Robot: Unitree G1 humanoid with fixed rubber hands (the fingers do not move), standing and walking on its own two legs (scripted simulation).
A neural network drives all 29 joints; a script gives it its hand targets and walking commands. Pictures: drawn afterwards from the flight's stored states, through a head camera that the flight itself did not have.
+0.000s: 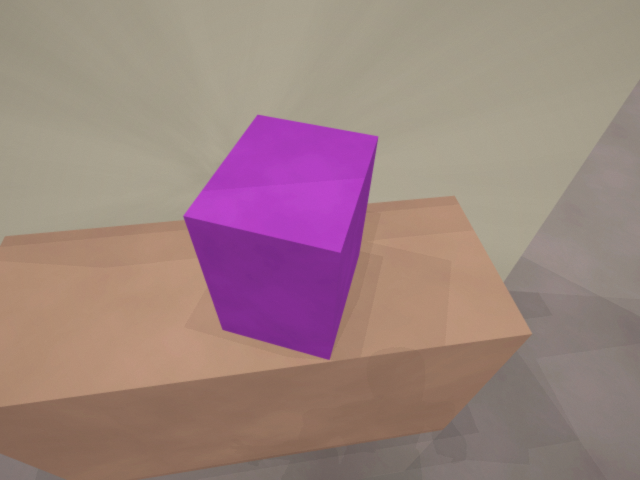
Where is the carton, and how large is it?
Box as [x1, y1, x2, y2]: [183, 115, 377, 359]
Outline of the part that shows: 257,115 183,216 222,329 329,359 359,252 377,136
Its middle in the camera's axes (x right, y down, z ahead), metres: -0.04 -0.01 +0.63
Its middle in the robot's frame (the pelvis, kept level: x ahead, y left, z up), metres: +0.50 +0.05 -0.01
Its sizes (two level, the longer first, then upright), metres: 0.239 0.196 0.285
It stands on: a pedestal, 0.60 m high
